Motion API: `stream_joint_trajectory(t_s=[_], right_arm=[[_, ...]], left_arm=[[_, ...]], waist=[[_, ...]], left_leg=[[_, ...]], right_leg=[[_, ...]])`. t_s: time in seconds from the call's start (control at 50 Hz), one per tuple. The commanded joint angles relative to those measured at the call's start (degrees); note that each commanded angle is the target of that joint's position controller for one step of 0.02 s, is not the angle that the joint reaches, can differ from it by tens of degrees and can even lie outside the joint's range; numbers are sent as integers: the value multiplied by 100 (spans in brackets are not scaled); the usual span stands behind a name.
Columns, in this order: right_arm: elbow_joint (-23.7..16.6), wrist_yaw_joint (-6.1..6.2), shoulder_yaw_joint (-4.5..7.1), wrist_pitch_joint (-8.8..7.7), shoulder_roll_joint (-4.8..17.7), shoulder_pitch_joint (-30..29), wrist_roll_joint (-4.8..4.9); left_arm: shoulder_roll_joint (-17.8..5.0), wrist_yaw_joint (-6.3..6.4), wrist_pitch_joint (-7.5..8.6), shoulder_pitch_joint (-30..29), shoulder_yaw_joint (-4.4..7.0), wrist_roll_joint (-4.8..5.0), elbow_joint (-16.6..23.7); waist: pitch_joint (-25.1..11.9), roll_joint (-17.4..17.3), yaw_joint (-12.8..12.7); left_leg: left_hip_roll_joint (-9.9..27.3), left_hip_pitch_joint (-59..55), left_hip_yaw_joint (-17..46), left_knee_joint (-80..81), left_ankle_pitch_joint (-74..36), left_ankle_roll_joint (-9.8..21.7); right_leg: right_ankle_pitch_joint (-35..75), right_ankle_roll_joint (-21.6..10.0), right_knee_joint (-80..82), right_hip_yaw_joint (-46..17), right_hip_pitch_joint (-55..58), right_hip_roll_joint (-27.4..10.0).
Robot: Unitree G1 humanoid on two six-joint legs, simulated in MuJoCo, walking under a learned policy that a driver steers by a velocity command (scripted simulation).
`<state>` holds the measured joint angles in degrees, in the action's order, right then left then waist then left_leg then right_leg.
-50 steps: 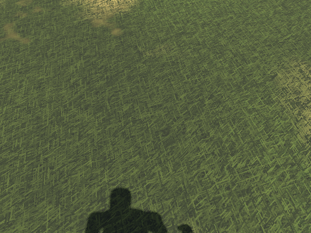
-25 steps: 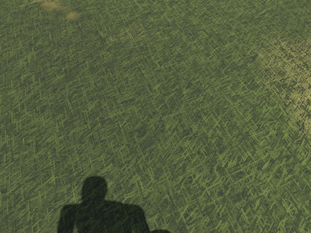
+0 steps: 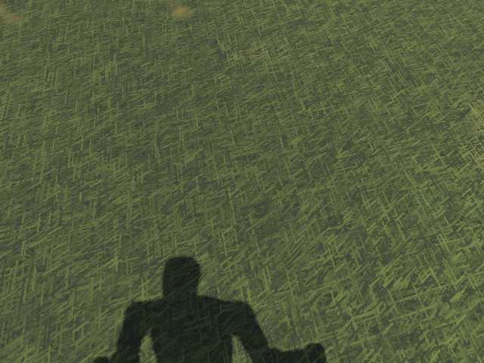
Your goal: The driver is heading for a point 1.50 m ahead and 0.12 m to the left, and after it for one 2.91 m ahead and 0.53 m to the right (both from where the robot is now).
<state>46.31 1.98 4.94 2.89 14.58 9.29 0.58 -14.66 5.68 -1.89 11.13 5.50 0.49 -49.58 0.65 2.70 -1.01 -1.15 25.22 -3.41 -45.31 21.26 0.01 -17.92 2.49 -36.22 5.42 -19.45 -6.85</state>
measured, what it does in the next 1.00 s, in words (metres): walks ahead: left foot, then right foot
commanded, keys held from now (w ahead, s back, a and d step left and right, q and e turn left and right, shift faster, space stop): q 0.22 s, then no key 0.06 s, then w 0.72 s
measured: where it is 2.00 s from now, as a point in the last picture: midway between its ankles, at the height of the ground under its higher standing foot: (200, 230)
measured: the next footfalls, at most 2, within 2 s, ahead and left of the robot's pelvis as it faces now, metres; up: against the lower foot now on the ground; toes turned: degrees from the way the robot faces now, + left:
left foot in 0.04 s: +0.06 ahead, +0.09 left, +0.00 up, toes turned +3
right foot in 0.66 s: +0.23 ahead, -0.10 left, +0.00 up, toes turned +14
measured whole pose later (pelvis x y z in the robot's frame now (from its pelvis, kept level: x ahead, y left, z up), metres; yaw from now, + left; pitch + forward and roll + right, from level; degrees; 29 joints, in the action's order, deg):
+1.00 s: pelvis +0.30 +0.02 +0.01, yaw +13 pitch +4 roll +0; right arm 39.1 -1.1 3.7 -4.2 14.3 4.9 0.3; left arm -13.8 0.4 4.3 23.0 3.6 1.7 -50.6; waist 0.5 -2.0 -4.3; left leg 2.8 38.9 1.6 -35.2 -1.6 0.8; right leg -18.9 -2.3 -14.5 -1.6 0.4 2.5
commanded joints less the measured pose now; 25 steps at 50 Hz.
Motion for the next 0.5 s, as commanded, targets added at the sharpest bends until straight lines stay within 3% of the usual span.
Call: stream_joint_trajectory(t_s=[0.02, 0.04, 0.06, 0.08, 0.1, 0.12, 0.14, 0.16, 0.22, 0.28, 0.32, 0.38, 0.44, 0.5], right_arm=[[-44, -57, 117, 79, 135, 874, 36], [-85, -43, 222, 64, 461, 1059, 29], [-407, -18, 319, -38, 1316, 1130, -82], [-481, -66, 245, -172, 1174, 1365, -368], [-545, -59, 209, -268, 1128, 1020, -377], [-660, -8, 179, -270, 1057, 592, -209], [-785, 40, 117, -217, 954, 167, -62], [-865, 74, 80, -165, 901, -56, -31], [-908, 147, 29, -107, 836, 152, -40], [-875, 199, -44, -83, 697, 322, -11], [-813, 195, -76, -103, 548, 473, 30], [-675, 181, -7, -180, 702, 761, -23], [-602, 95, 75, -342, 855, 888, -57], [-515, 5, 82, -453, 791, 1096, -12]], left_arm=[[-595, -49, 30, -525, 109, 68, 381], [-225, -117, 18, -412, 2, -35, 386], [179, -138, 89, -867, -147, -200, 898], [-181, -126, 192, -1330, -74, -115, 1025], [-377, -70, 219, -1371, -19, -55, 1023], [-486, -2, 206, -1213, 30, -148, 896], [-635, 49, 163, -1024, 84, -219, 766], [-691, 33, 137, -822, 116, -232, 724], [-346, -69, 132, -791, 27, -191, 888], [-233, -139, 133, -887, -33, -194, 1107], [-179, -220, 161, -1019, -67, -159, 1216], [-254, -320, 281, -1356, -68, -60, 1322], [-392, -403, 472, -1489, -31, -44, 1307], [-351, -470, 634, -1603, -46, 12, 1312]], waist=[[-623, 179, 541], [-395, -979, 608], [-474, -2538, 518], [-800, -1739, 859], [-448, -1276, 635], [-315, -909, 410], [-275, -762, 215], [-348, -662, 72], [-564, -517, 75], [-642, -655, 112], [-586, -735, 193], [-214, -1093, 400], [91, -1078, 529], [182, -1034, 682]], left_leg=[[-245, -1806, -159, 1047, -884, 249], [436, -2550, 1097, 1838, -1273, 581], [2157, -2899, 4128, 2482, -2845, 1532], [2389, -2941, 4594, 2844, -2082, 2145], [2166, -2761, 4151, 2734, -1857, 2028], [1851, -2507, 3600, 2587, -1793, 1660], [1602, -2106, 3100, 2476, -2060, 1339], [1345, -1660, 2693, 2414, -2360, 1175], [1046, -1469, 2339, 2276, -2881, 1067], [982, -1600, 2205, 2219, -2792, 1004], [855, -1691, 2297, 2465, -916, 900], [1084, -1576, 2840, 3007, 641, 952], [1200, -1471, 2843, 3227, 584, 1136], [1194, -1596, 2763, 3240, 320, 1306]], right_leg=[[316, -485, 122, -493, -773, -871], [-773, -3, -1533, 118, -1963, -398], [-2298, 309, -3288, -185, -3538, 563], [-2180, 186, -3950, -1171, -3799, 642], [-1647, 72, -4222, -1285, -4075, 625], [-1026, 19, -4193, -1291, -4075, 512], [-429, 29, -3999, -1298, -3723, 390], [11, 65, -3960, -1200, -3222, 410], [738, 155, -4040, -1049, -2915, 599], [1194, 248, -3663, -1066, -2890, 601], [1614, 270, -2671, -1119, -2869, 422], [1889, 266, -1418, -1169, -2618, 358], [1758, 182, -701, -1057, -2181, 426], [1265, 65, -193, -901, -1782, 526]])
Velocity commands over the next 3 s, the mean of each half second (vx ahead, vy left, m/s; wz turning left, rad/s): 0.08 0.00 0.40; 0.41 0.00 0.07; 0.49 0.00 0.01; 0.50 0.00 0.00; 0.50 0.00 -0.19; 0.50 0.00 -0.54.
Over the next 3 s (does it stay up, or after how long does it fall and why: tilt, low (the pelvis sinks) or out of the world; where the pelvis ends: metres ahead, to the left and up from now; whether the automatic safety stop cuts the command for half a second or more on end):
stays up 1.39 0.14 0.02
